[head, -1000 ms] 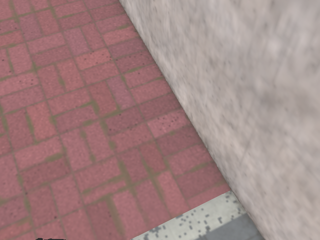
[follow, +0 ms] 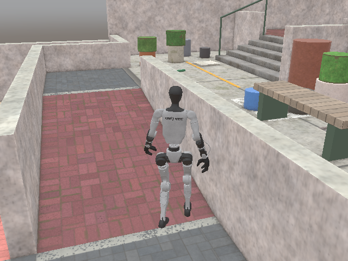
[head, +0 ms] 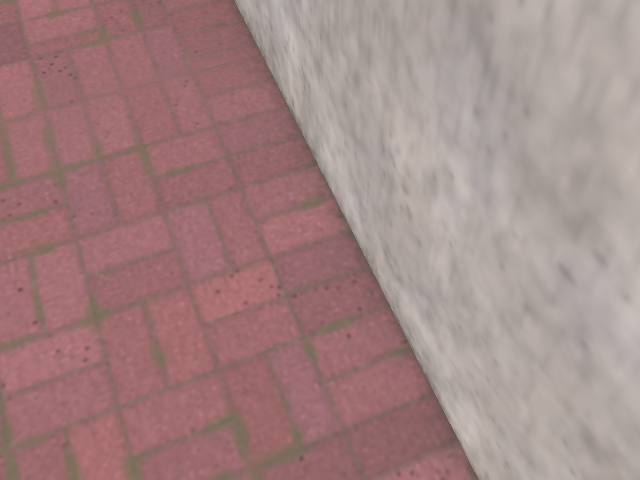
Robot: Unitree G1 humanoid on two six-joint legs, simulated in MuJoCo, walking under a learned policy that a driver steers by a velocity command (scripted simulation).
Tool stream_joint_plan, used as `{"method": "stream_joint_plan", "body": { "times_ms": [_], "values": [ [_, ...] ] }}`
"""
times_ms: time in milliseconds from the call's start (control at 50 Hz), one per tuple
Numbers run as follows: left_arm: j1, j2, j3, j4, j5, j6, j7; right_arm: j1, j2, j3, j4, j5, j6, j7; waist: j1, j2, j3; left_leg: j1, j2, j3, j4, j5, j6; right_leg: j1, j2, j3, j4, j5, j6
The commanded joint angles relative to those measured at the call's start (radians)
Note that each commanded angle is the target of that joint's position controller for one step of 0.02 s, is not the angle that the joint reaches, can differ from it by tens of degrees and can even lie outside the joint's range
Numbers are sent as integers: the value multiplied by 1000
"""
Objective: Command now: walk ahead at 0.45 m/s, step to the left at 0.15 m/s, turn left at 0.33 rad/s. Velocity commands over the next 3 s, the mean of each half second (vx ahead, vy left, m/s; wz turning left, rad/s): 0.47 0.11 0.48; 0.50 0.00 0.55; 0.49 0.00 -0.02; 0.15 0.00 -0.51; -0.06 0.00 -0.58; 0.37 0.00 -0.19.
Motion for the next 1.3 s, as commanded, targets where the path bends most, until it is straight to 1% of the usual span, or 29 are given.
{"method": "stream_joint_plan", "body": {
  "times_ms": [20, 80, 140, 280, 320, 340, 360, 380, 400, 420, 440, 480, 660, 720, 760, 780, 800, 840, 860, 880, 920, 1060, 1140, 1180, 1200, 1220, 1240, 1260, 1300],
  "values": [
    [224, 221, 82, 63, -26, 21, 43, -92, -169, -42, -175, 11, -15, 18, 108, -143, -126, -570, 150, -30, 400, 92, -60, 530, -405, 545, -320, -239, -203],
    [102, 139, 56, 60, 3, 32, 39, -5, -75, -31, -187, -3, 37, 34, -1, -172, -41, -371, 194, 37, 434, 216, -73, 229, -298, 201, -380, 28, -121],
    [51, 212, 77, 43, 14, 42, 18, 17, -46, -23, -201, 25, 53, 29, -26, -236, -4, -284, 216, 115, 272, 180, -100, 128, -256, 22, -439, 66, -132],
    [45, 284, 98, 24, 8, 93, 13, -6, -74, -35, -221, 11, 50, 35, -56, -268, -15, -113, 194, 285, -10, 39, -51, 196, -291, -77, -373, -164, -119],
    [35, 221, 75, 13, 3, 110, 13, 141, -100, -63, -155, 14, 39, 33, -120, -153, -7, 36, 100, 334, -205, 41, 18, 139, -238, -132, -97, -69, -101],
    [11, 179, 60, -11, 23, 110, 8, 272, -144, -87, -106, 12, 22, 32, -190, 35, -32, 143, 40, 290, -325, 97, 59, 72, -173, -165, 259, 88, -80],
    [55, 46, 20, -81, 55, 92, -9, 248, -278, -106, -112, 21, 10, 25, -68, 425, -2, 226, 213, -142, -432, 225, 156, -264, -68, -98, 645, -314, -22],
    [83, 45, 19, -152, 35, 42, -18, 150, -352, -104, -206, 12, -22, 29, 11, 507, -148, 268, 374, -747, -759, -38, 324, -441, 38, 91, 900, -356, -15],
    [-39, 130, 40, -160, -24, -5, -27, 122, -293, -91, -223, 7, -61, 27, -18, 258, -85, 286, 485, -882, -845, -192, 329, -577, 3, 153, 996, -270, -45],
    [-86, 151, 46, -151, -35, -30, -35, 97, -217, -69, -218, 12, -88, 25, -2, 41, -20, 232, 493, -768, -738, -121, 279, -597, -51, 169, 942, -174, -64],
    [-74, 147, 46, -119, 1, -29, -27, 60, -178, -55, -213, 14, -92, 26, 19, -64, 7, 124, 432, -559, -658, 72, 222, -488, -87, 160, 842, -89, -55],
    [-27, 163, 60, -100, 18, -16, -25, 38, -110, -34, -213, 8, -83, 15, 48, 23, -7, 55, 324, -309, -655, 261, 162, -314, -79, 124, 720, 1, -47],
    [-301, 22, 30, -224, 8, -4, -71, 190, -80, -29, -159, 25, -41, -57, -8, 135, 38, 113, 284, -162, -729, 558, 163, -261, 86, -45, 254, 74, -5],
    [-142, 106, 74, -203, 7, -1, -60, 135, -128, -40, -174, 26, -40, -54, 99, 217, -103, 127, 289, -160, -571, 1157, 128, 53, 165, -87, 215, -2, -50],
    [175, 192, 107, -146, 1, 11, -43, -27, -135, -38, -232, 24, -46, -49, 287, 203, -302, 14, 237, -132, -226, 1271, 44, 489, 74, 35, 103, 103, -120],
    [381, 245, 121, -107, 19, 20, -38, 18, -32, -8, -247, -7, -62, -41, 296, -26, -503, -195, 144, -132, 81, 671, 7, 876, -160, 349, 80, -91, -211],
    [328, 244, 114, -100, 33, 30, -50, 200, 77, 18, -258, 44, -60, -31, 143, -408, -559, -416, 2, -167, 318, -107, -26, 932, -411, 980, -233, -360, -355],
    [167, 114, 88, -100, -6, 39, -16, -35, -90, -20, -269, 52, -57, -29, 155, -186, -76, -561, 139, -15, 488, 55, -45, 505, -356, 791, -346, -516, -298],
    [152, 101, 82, -76, 2, 35, -13, -63, -85, -18, -280, 39, -59, -29, 116, -61, -14, -511, 185, 27, 484, 114, -38, 379, -304, 594, -349, -325, -257],
    [136, 79, 79, -52, 23, 26, -18, -58, -67, -20, -279, 31, -55, -24, 77, -71, 9, -465, 213, 34, 464, 166, -30, 298, -245, 442, -348, -189, -221],
    [154, 22, 63, -7, 27, 8, -28, -23, -10, -8, -268, 45, -42, -11, 50, -116, 6, -402, 228, 36, 456, 197, -19, 250, -182, 240, -366, -35, -200],
    [170, 152, 81, 28, 8, 8, -26, -234, 25, 37, -376, 42, -31, 14, 58, -127, 58, -369, 265, 136, 23, 256, -67, 191, -176, 3, -473, 49, -226],
    [263, 232, 91, 61, -23, 28, -39, -291, -22, 23, -392, 33, -30, 20, 79, -110, 58, -278, 204, 251, -198, 167, -21, 348, -256, -2, -452, 198, -252],
    [264, 206, 66, 62, -21, 35, -45, -49, -98, -30, -314, 24, -34, 22, -54, -118, -114, 81, 104, 311, -282, 238, 25, 331, -192, -101, -106, 683, -208],
    [254, 156, 42, 38, -3, 31, -47, 131, -171, -63, -264, 22, -26, 15, -129, -40, -234, 383, 175, 176, -275, 270, 62, 138, -132, -105, 176, 562, -156],
    [342, 11, -7, -16, 10, 19, -67, 165, -293, -83, -261, 28, -11, 1, -43, 290, -403, 643, 500, -406, -496, -77, 234, -191, 19, -46, 568, -162, -73],
    [267, 97, 16, 5, -23, 7, -75, 183, -196, -58, -273, 24, -21, -3, -95, 114, -454, 582, 576, -714, -717, -360, 252, -278, 60, 167, 771, -298, -77],
    [134, 121, 34, -47, -63, 2, -71, 102, -165, -39, -246, 12, -45, -6, -62, 53, -196, 430, 562, -578, -728, -240, 189, -408, 21, 180, 854, -236, -88],
    [123, 78, 24, -57, -36, 6, -60, -10, -72, -11, -217, -4, -65, 1, 22, 27, -57, 209, 475, -236, -689, 67, 126, -374, -68, 132, 817, -52, -91]
  ]
}}
Next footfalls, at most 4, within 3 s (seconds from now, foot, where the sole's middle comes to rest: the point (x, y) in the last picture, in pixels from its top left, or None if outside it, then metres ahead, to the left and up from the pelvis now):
0.32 left None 0.19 0.21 -0.73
0.76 right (255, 426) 0.55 0.14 -0.68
1.18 left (58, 415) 0.59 0.52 -0.65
1.68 right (95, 254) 0.95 0.48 -0.60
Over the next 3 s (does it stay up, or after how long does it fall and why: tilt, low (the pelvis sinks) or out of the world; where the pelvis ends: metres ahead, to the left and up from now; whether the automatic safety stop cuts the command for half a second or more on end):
stays up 0.81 0.55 0.13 its command is cut before an obstacle from the start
